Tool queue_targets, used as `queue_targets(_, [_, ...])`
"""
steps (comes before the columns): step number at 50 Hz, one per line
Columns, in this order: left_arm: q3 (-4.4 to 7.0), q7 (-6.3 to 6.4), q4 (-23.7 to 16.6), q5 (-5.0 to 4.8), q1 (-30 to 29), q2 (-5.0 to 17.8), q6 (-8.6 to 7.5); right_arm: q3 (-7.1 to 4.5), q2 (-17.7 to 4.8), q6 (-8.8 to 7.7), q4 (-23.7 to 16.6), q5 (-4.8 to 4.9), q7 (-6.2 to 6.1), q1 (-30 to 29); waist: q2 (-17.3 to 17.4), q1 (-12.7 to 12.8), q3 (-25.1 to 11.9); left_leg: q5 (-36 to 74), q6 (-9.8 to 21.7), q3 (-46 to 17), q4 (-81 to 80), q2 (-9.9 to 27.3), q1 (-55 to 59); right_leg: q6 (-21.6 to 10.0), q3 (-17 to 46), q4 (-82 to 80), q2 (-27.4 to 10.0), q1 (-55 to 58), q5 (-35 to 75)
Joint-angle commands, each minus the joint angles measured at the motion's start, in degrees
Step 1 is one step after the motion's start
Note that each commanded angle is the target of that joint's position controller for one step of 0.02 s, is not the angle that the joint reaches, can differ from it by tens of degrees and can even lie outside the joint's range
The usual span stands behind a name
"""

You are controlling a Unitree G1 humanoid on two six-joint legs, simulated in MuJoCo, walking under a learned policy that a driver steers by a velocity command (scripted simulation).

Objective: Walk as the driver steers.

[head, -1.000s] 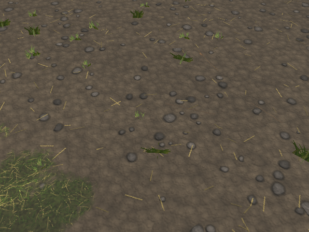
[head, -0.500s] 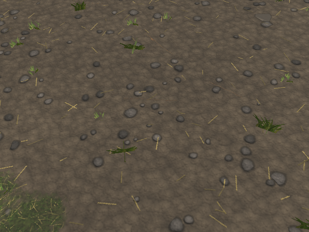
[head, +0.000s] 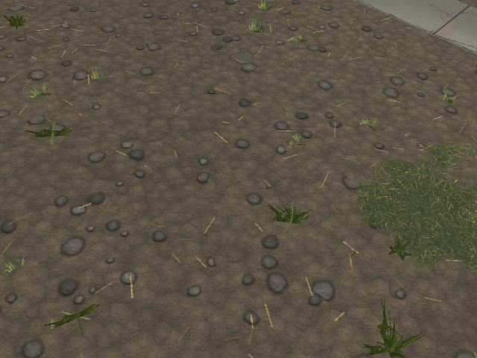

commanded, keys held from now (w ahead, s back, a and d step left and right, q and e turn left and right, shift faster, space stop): w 1.00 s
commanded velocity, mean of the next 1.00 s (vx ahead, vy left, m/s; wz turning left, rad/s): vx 0.48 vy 0.00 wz -0.13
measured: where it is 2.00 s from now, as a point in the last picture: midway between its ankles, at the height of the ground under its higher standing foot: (260, 212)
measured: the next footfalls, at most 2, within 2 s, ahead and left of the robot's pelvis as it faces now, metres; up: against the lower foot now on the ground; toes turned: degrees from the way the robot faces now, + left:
right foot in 0.26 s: +0.26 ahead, -0.14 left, +0.00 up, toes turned -8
left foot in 0.80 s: +0.60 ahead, -0.01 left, +0.00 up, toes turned -2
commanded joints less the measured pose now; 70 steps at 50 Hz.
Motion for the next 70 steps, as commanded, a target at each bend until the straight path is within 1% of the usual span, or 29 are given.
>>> queue_targets(1, [-0.25,-0.24,-5.00,0.09,-6.63,0.97,-0.74,-1.30,-6.04,-1.23,-1.18,-0.14,0.23,3.36,8.19,-1.29,5.49,5.70,6.34,-10.06,-7.90,15.16,4.49,0.35,0.43,-3.89,-0.78,-11.17,2.65])
queue_targets(9, [-2.36,-0.56,-7.63,0.19,-15.77,-1.55,-2.18,-1.16,-7.61,-0.58,4.62,0.26,0.06,8.10,10.18,-2.05,7.06,24.59,6.60,-3.25,-4.01,16.33,4.92,-3.87,-10.40,-27.29,-0.43,3.40,-1.49])
queue_targets(11, [-1.78,0.42,-5.62,0.17,-9.46,-0.44,-2.87,-1.25,-9.10,-0.02,6.08,0.46,-0.07,8.13,10.56,1.71,3.20,44.86,5.92,-1.59,5.67,16.38,5.56,-6.63,-12.38,-31.23,3.18,14.26,-4.22])
queue_targets(12, [-1.14,1.14,-2.43,0.44,-0.31,0.66,-3.64,-1.13,-9.39,0.32,6.61,0.86,-0.16,7.71,8.95,6.21,-2.13,48.84,4.64,0.96,16.35,14.65,3.42,-8.17,-12.71,-35.74,4.95,26.03,-0.77])
queue_targets(13, [-0.04,2.08,0.60,1.48,9.42,3.88,-4.25,-0.63,-8.36,0.27,5.74,1.19,-0.21,7.14,6.99,10.02,-9.05,36.18,3.38,1.96,29.20,12.96,-6.84,-9.97,-5.88,-35.53,-1.03,42.09,-3.26])
queue_targets(14, [1.31,3.02,1.34,1.90,15.62,10.32,-4.56,1.19,-1.33,-0.05,2.03,2.26,0.88,8.73,-7.27,10.01,-17.51,-2.46,0.56,3.15,50.49,4.83,-28.64,-16.00,23.00,-39.24,-21.00,60.70,-12.59])
queue_targets(15, [1.59,3.52,1.80,-0.45,16.62,10.84,-4.14,-0.61,-6.72,-0.09,2.48,1.33,0.66,7.14,-4.96,10.37,-19.42,-15.72,1.07,-5.49,59.21,1.33,-33.66,-17.79,36.57,-45.98,-24.77,57.96,-5.51])
queue_targets(17, [0.04,3.45,2.50,-1.21,7.66,5.54,-4.40,-0.45,-5.63,-0.51,0.99,1.16,0.97,0.64,0.38,5.43,-3.96,-5.59,1.62,-7.61,56.79,6.29,-35.41,-13.90,17.79,-47.20,-18.48,42.42,5.53])
queue_targets(19, [-1.36,3.19,2.88,-1.77,2.86,1.07,-5.13,-0.41,-4.19,0.83,3.03,-0.32,1.42,2.22,0.97,1.10,0.71,-2.03,0.85,-7.02,51.06,8.46,-29.79,-9.09,7.58,-50.74,-11.49,32.63,10.02])
queue_targets(20, [-1.49,3.26,3.21,-1.74,3.34,1.15,-5.60,-0.20,-2.95,1.62,3.74,-0.57,1.87,4.89,-2.03,0.08,-0.25,-1.46,0.31,-6.54,50.41,8.12,-27.27,-9.97,5.89,-51.72,-11.74,30.88,12.73])
queue_targets(22, [-1.50,3.22,4.99,-2.17,5.61,1.17,-6.53,-0.39,-2.77,2.44,3.87,-0.90,2.35,3.52,-1.17,-0.48,1.16,-0.38,-0.51,-5.71,49.68,7.97,-28.61,-10.86,3.65,-53.29,-10.76,29.91,17.08])
queue_targets(28, [-2.03,3.43,9.06,-2.13,12.16,0.96,-6.75,-0.13,-2.47,2.52,-0.40,-0.70,2.71,-12.22,0.15,2.16,5.72,10.87,-2.13,-3.76,36.76,8.32,-37.38,-10.69,-0.48,-55.90,-9.07,32.87,21.45])
queue_targets(35, [-2.18,4.66,13.18,-1.48,16.87,2.97,-6.66,0.56,-2.93,1.86,-3.68,-0.31,2.60,-23.03,0.66,4.07,7.77,12.45,1.37,-1.85,20.32,4.76,-33.55,-10.35,-1.48,-54.60,-12.31,42.07,28.66])
queue_targets(38, [-1.93,5.21,14.00,-0.87,14.73,4.56,-6.41,-0.25,-4.38,1.21,-1.45,-0.18,1.68,-15.86,-0.20,0.22,3.63,5.13,4.38,-0.28,17.25,0.43,-22.05,-8.69,-3.11,-44.01,-12.40,44.77,48.38])
queue_targets(39, [-1.79,5.16,14.25,-0.73,14.00,5.13,-6.08,-0.91,-5.38,0.78,1.31,-0.24,1.11,-7.82,0.52,-3.21,-0.70,4.87,5.58,0.56,14.32,-1.61,-13.08,-7.88,-4.36,-34.03,-10.90,44.02,51.53])
queue_targets(40, [-2.07,5.04,13.91,-0.98,13.98,4.60,-6.05,-1.87,-7.70,0.21,4.36,-1.11,0.41,2.14,2.21,-6.92,-6.63,4.94,7.59,-3.48,13.26,2.09,1.53,-7.04,-5.68,-20.55,-8.62,35.87,41.40])
queue_targets(41, [-3.35,4.32,12.36,-3.23,19.94,-0.97,-6.15,-3.70,-14.56,0.02,5.16,-2.67,-0.15,8.98,13.39,-5.44,-15.50,-2.38,14.46,-28.46,11.90,19.72,20.33,-4.44,-9.12,2.74,-0.90,16.04,13.47])
queue_targets(42, [-2.62,4.16,13.25,-2.57,20.39,0.87,-6.23,-3.53,-13.20,0.69,5.33,-0.67,0.72,7.24,14.87,-4.48,-18.21,-3.64,17.60,-48.16,1.72,25.23,21.64,-4.51,-3.49,13.79,5.74,6.00,-19.31])
queue_targets(43, [-1.88,4.21,11.76,-1.76,14.60,2.96,-6.10,-2.99,-11.08,0.85,4.75,0.62,0.90,0.20,9.45,-1.60,-7.83,-7.79,15.50,-39.64,0.40,22.66,13.16,-5.19,-0.52,15.31,1.15,1.42,-14.10])
queue_targets(44, [-2.02,3.87,10.81,-1.56,10.67,2.67,-6.41,-2.03,-7.17,0.61,3.95,0.78,1.13,-4.41,5.48,-0.56,-2.15,-5.87,13.92,-32.34,-1.72,20.93,4.66,-5.36,-1.04,12.00,-1.28,1.96,-9.22])
queue_targets(46, [-2.25,3.40,10.86,-0.61,9.87,0.33,-5.44,-0.79,-3.31,-0.12,5.20,0.76,1.08,-6.37,5.46,2.88,2.58,1.37,10.02,-22.23,-5.17,15.73,-5.63,-4.91,-1.76,5.58,-4.55,6.98,-5.74])
queue_targets(49, [-2.60,2.62,11.49,-0.05,10.11,-1.76,-3.79,-0.69,-3.47,-1.52,7.83,0.84,1.05,-2.69,6.24,4.13,2.84,10.71,10.03,-16.31,-7.00,13.62,-8.37,-3.27,-3.45,2.32,-5.34,8.61,-3.62])
queue_targets(52, [-2.54,2.36,9.29,-0.23,2.67,-1.19,-3.26,-0.79,-4.60,-1.79,9.52,0.97,0.98,0.48,6.01,3.21,5.05,13.18,9.51,-12.79,-9.11,12.11,-6.31,-1.71,-5.22,-3.86,-6.85,2.09,2.60])
queue_targets(62, [-3.40,2.40,4.03,-1.12,-15.77,-1.93,-3.91,-0.03,-4.33,-1.28,13.76,0.27,-0.13,9.87,7.41,-1.77,7.07,26.84,8.38,-9.14,-5.85,12.78,7.13,-1.94,-9.12,-27.87,-3.64,0.20,9.83])
queue_targets(65, [-2.95,2.61,3.84,-1.14,-14.58,-1.04,-4.61,-0.27,-5.21,-1.00,14.37,-0.17,-0.76,8.58,7.65,0.14,6.61,37.31,7.88,-8.71,-1.08,14.46,10.70,-4.40,-9.47,-31.46,-1.85,4.47,3.67])
queue_targets(67, [-1.90,3.39,7.20,-1.00,-4.15,0.48,-5.39,-0.38,-5.83,-0.78,14.48,-0.12,-0.77,6.95,7.46,4.66,1.43,50.23,6.40,-7.75,11.17,13.14,9.18,-6.66,-10.61,-35.26,1.76,18.70,1.16])
queue_targets(68, [-0.91,4.03,10.39,-0.26,6.20,2.49,-6.11,-0.13,-5.51,-0.77,14.04,0.31,-0.58,5.88,5.67,9.04,-4.20,44.24,5.35,-6.35,22.84,10.79,2.14,-8.51,-8.27,-37.34,-0.24,33.16,3.37])
queue_targets(69, [0.57,4.83,11.53,1.47,15.28,8.19,-6.56,0.91,-2.03,-0.96,11.57,1.87,-0.09,6.97,-1.77,10.63,-12.64,21.77,3.56,-3.79,41.84,6.08,-13.98,-12.51,10.02,-38.63,-15.83,50.67,-3.08])
queue_targets(70, [1.31,4.24,11.68,0.25,15.22,9.89,-5.65,0.69,-0.85,-0.72,12.07,3.09,-0.10,12.08,-10.60,8.28,-19.15,-16.67,2.49,-4.24,58.84,-2.96,-27.83,-18.41,32.45,-45.97,-26.83,58.03,-5.05])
